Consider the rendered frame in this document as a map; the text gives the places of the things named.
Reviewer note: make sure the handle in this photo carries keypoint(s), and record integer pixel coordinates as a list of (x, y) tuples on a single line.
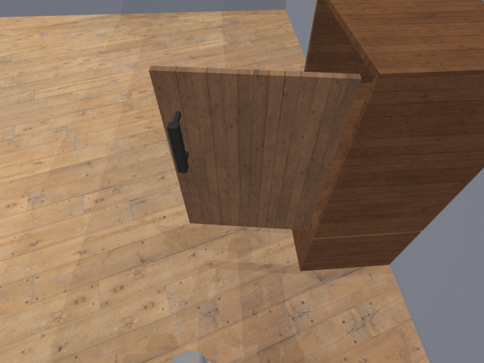
[(178, 148)]

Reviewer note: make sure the cupboard door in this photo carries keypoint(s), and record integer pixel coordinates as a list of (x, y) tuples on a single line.
[(260, 142)]

